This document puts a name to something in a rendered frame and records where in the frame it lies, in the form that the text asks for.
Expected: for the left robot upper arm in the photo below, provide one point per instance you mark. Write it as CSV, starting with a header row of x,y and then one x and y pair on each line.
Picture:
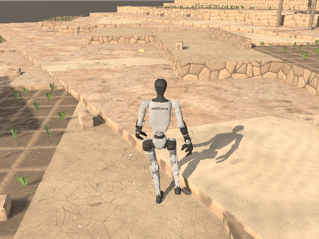
x,y
142,112

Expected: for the right robot upper arm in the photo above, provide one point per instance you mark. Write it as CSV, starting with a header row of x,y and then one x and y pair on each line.
x,y
178,113

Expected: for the left robot thigh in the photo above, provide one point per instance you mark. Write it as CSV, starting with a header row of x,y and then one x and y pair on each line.
x,y
151,154

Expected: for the right robot hand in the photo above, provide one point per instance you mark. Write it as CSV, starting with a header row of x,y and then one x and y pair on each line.
x,y
190,148

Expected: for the right robot forearm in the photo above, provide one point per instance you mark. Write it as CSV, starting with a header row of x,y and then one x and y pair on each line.
x,y
185,134

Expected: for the robot head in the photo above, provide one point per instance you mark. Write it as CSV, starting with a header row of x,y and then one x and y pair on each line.
x,y
160,86

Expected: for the left robot hand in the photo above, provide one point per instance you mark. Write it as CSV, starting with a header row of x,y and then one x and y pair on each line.
x,y
142,133

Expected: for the left robot forearm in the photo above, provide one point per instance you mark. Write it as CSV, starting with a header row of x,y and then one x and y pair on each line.
x,y
138,128

